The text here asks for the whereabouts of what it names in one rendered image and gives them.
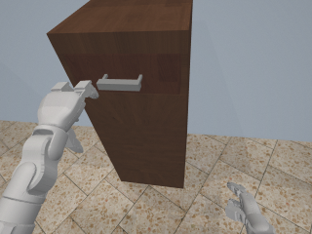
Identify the robot right forearm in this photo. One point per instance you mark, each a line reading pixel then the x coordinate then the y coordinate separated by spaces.
pixel 258 224

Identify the robot right hand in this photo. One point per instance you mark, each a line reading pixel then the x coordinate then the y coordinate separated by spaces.
pixel 238 210

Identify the robot left hand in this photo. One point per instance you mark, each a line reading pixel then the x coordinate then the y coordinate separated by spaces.
pixel 63 106

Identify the robot left forearm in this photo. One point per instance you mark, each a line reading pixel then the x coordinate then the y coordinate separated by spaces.
pixel 35 175

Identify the handle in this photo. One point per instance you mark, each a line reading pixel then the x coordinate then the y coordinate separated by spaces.
pixel 132 85

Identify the cabinet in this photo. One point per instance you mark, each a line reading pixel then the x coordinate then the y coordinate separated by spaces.
pixel 144 135

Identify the drawer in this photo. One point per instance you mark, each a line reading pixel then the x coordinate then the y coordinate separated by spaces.
pixel 161 73

